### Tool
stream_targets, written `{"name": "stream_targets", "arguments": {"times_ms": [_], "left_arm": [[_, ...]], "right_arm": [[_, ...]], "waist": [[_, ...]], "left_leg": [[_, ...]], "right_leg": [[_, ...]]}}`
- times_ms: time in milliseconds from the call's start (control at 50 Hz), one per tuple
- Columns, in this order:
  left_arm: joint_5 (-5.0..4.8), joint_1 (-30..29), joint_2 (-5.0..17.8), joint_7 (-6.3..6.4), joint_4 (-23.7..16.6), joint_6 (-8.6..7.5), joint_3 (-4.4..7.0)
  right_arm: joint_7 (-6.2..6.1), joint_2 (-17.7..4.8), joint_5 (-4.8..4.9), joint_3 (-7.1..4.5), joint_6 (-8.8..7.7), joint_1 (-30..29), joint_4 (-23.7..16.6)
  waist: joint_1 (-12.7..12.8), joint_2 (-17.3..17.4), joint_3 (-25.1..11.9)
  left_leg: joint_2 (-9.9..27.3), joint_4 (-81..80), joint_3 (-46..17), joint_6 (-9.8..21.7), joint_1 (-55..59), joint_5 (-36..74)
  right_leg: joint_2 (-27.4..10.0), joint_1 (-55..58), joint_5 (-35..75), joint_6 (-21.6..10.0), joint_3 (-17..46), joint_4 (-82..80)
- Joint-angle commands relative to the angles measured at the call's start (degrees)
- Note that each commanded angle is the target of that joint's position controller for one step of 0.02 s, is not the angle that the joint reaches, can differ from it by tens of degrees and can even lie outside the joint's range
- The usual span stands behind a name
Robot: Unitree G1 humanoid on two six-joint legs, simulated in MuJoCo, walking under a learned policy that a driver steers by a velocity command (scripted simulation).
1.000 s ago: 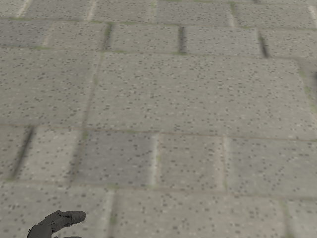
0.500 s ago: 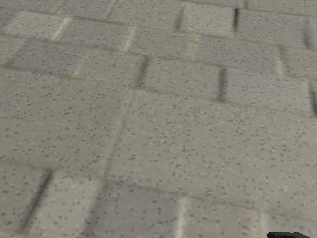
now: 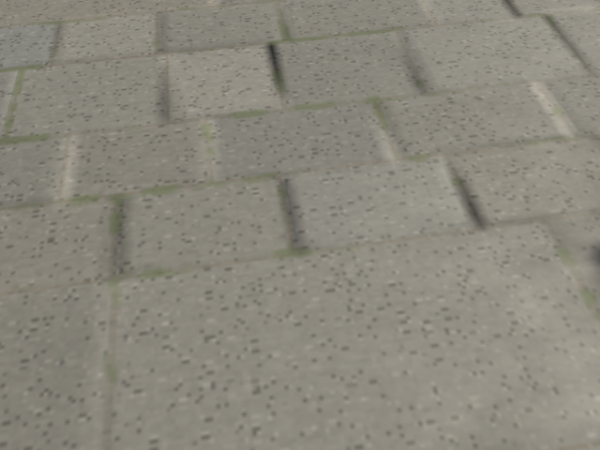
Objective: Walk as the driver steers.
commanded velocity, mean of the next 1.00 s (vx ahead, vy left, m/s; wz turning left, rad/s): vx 0.47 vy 0.00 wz -0.24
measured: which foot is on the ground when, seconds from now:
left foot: down 0.00-0.08, up 0.10-0.54, down 0.56-1.00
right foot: up 0.00-0.04, down 0.06-0.58, up 0.60-1.00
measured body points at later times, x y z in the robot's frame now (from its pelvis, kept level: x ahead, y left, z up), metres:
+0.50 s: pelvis +0.30 -0.03 +0.01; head +0.32 -0.05 +0.46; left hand +0.40 +0.24 -0.11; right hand +0.45 -0.31 -0.08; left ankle +0.50 +0.07 -0.70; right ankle +0.17 -0.10 -0.73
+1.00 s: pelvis +0.56 -0.07 +0.01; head +0.59 -0.08 +0.46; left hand +0.83 +0.10 -0.07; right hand +0.49 -0.34 -0.12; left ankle +0.50 +0.05 -0.73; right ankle +0.68 -0.24 -0.70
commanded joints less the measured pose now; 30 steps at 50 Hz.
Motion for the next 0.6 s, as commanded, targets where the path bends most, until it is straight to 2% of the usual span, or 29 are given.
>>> {"name": "stream_targets", "arguments": {"times_ms": [20, 40, 60, 80, 100, 120, 140, 160, 180, 200, 240, 280, 360, 400, 460, 520, 540, 560, 580, 600], "left_arm": [[-0.28, -1.5, 5.8, -0.92, -5.7, -0.52, 1.78], [-0.53, 4.5, 8.0, -0.83, -4.7, -0.41, 2.98], [-0.61, 13.7, 11.4, -0.10, -2.5, -0.35, 4.91], [-0.47, 20.3, 17.0, 1.41, -1.1, 0.28, 6.58], [-0.42, 17.3, 19.8, 1.35, -3.0, -0.28, 6.59], [0.17, 18.7, 15.0, 1.12, -3.1, -0.75, 5.08], [0.37, 16.6, 12.2, 1.24, -3.2, -1.40, 4.40], [0.11, 12.3, 10.4, 1.10, -3.9, -1.89, 3.85], [0.21, 8.8, 8.4, 1.26, -4.8, -2.08, 3.25], [0.70, 7.3, 7.8, 1.52, -5.7, -2.12, 2.91], [0.43, 7.6, 9.1, 2.14, -5.9, -2.24, 3.15], [0.32, 9.4, 11.0, 3.01, -5.7, -2.25, 3.67], [0.12, 12.7, 10.3, 3.84, -4.5, -1.68, 3.32], [0.18, 15.1, 10.2, 3.71, -3.4, -1.72, 3.14], [0.08, 17.3, 10.2, 3.67, -2.0, -1.53, 3.04], [0.40, 17.2, 11.2, 4.07, -1.5, -0.91, 3.33], [0.40, 15.9, 11.1, 4.11, -1.8, -0.72, 3.21], [0.72, 15.0, 9.8, 3.97, -2.4, -0.69, 2.59], [1.75, 17.0, 7.3, 3.97, -3.5, -0.89, 1.53], [0.11, 24.6, 3.3, 3.67, -3.1, -1.81, 0.45]], "right_arm": [[-0.84, -11.8, 0.56, -2.75, 1.00, -0.9, -3.2], [-1.02, -12.5, 0.56, -2.91, 1.49, -1.7, -3.7], [-1.10, -12.4, 0.79, -2.73, 1.62, -2.8, -4.3], [-0.87, -9.1, -0.78, -1.60, 0.82, -1.2, -5.8], [0.28, -2.5, -0.71, 0.39, -1.48, 2.2, -8.7], [1.30, -7.7, 1.53, -0.57, -4.03, -5.0, -10.0], [1.67, -8.4, 2.95, -0.74, -5.10, -8.6, -11.4], [1.27, -7.9, 2.08, -0.76, -5.32, -8.6, -10.8], [0.83, -8.8, 0.53, -1.42, -4.82, -8.1, -10.2], [0.85, -8.8, 0.04, -1.70, -3.96, -7.0, -10.2], [0.77, -7.5, -0.65, -1.67, -2.65, -6.6, -10.8], [0.50, -6.4, -1.08, -1.32, -2.01, -10.1, -12.4], [1.34, -3.9, -0.69, -0.10, -2.38, -17.3, -14.1], [1.96, -4.1, -0.04, 0.09, -2.79, -20.3, -15.1], [2.73, -6.0, 0.17, -0.23, -3.40, -22.8, -16.5], [3.12, -7.8, 0.20, -0.79, -3.99, -19.7, -16.4], [2.98, -8.9, 0.07, -1.44, -4.16, -14.9, -15.1], [2.73, -11.0, -0.45, -2.38, -4.28, -7.1, -13.2], [2.57, -14.4, -1.07, -3.18, -4.21, 2.2, -12.2], [3.21, -16.1, -0.69, -3.86, -3.50, 6.5, -9.6]], "waist": [[3.7, 6.3, -0.3], [7.1, 6.9, -3.7], [12.1, 5.4, -8.4], [12.6, -4.6, -13.5], [6.6, -14.0, -20.4], [10.6, -6.0, -20.3], [9.8, -3.7, -13.0], [6.6, 2.2, -7.6], [4.5, 2.4, -5.7], [2.9, 1.3, -4.9], [1.9, 1.0, -3.9], [2.6, 0.5, -2.5], [6.3, -2.5, -1.7], [8.0, -3.3, -1.1], [8.7, -3.7, 0.0], [6.3, -5.4, -0.3], [3.5, -5.3, -2.6], [-0.2, -4.0, -8.7], [-2.5, 3.0, -17.7], [0.2, 20.7, -22.6]], "left_leg": [[18.1, 9.2, -2.5, 6.6, 1.9, 61.2], [17.3, 17.9, -2.0, 5.8, 0.4, 66.4], [14.8, 30.8, -1.0, 3.7, -5.9, 61.4], [10.9, 49.6, -1.2, 1.1, -22.0, 31.2], [-2.5, 68.3, -11.7, -1.8, -44.6, -12.4], [0.3, 70.2, -21.5, 0.2, -51.3, -10.9], [2.9, 67.2, -21.0, 1.8, -53.8, -6.1], [5.7, 61.3, -20.7, 1.9, -51.0, -1.8], [7.4, 56.3, -20.5, 1.3, -46.8, 0.4], [8.3, 54.2, -20.7, 0.7, -43.0, 1.9], [8.3, 49.1, -19.6, -1.3, -41.0, 3.5], [7.4, 42.1, -18.4, -3.1, -41.9, 8.7], [4.7, 23.7, -16.6, -3.3, -37.5, 25.6], [3.8, 19.8, -16.4, -2.7, -35.8, 30.1], [3.6, 15.9, -17.4, -0.5, -38.9, 26.0], [2.7, 14.1, -16.7, 2.4, -36.7, 18.4], [1.2, 12.2, -15.1, 3.8, -30.2, 18.3], [3.0, 13.4, -16.5, 6.2, -18.0, 21.0], [13.2, 15.7, -28.9, 11.1, -0.2, 21.6], [23.2, 7.8, -54.5, 18.7, 14.9, 7.2]], "right_leg": [[4.3, 3.5, -8.0, -3.0, -4.8, 0.0], [6.6, 11.5, -9.5, -4.5, -5.7, -0.6], [8.4, 25.7, -5.8, -6.9, -4.4, -5.4], [-2.3, 42.7, -4.5, -10.7, 12.7, -6.2], [-14.8, 58.6, -14.1, -22.6, 47.3, -16.0], [-14.6, 58.8, -15.0, -20.0, 47.3, -20.9], [-12.8, 52.6, -11.6, -17.5, 38.3, -20.8], [-9.9, 43.0, -5.2, -15.3, 31.0, -21.0], [-7.9, 36.2, 0.0, -14.0, 26.0, -21.6], [-6.5, 31.6, 2.9, -13.7, 24.0, -22.9], [-5.3, 26.8, 7.6, -13.9, 21.3, -24.4], [-3.9, 24.2, 10.2, -13.4, 18.3, -25.0], [-0.1, 22.3, 5.9, -9.2, 12.5, -24.4], [-1.4, 23.3, 1.5, -8.7, 13.8, -24.6], [-4.9, 30.7, 1.7, -8.4, 17.2, -21.0], [-7.5, 36.2, 10.5, -7.1, 19.4, -16.7], [-5.8, 36.4, 19.5, -6.0, 18.1, -11.9], [-2.6, 33.3, 23.0, -4.6, 15.6, -2.2], [2.5, 21.5, 8.7, -2.2, 12.2, 14.9], [10.5, 1.7, -28.9, 1.4, 9.5, 32.1]]}}
Keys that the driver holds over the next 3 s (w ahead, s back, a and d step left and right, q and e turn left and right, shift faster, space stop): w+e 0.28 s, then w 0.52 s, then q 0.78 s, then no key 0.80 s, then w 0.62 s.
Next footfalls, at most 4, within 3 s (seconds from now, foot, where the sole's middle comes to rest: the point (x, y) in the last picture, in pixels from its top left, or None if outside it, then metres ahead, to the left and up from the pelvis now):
0.06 right None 0.21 -0.10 -0.77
0.56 left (286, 419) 0.54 0.04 -0.77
1.04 right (398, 336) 0.73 -0.24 -0.77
1.46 left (290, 361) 0.68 0.03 -0.77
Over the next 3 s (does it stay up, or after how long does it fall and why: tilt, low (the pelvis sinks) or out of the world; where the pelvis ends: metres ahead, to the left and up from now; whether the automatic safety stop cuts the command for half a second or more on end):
stays up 0.83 -0.04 0.01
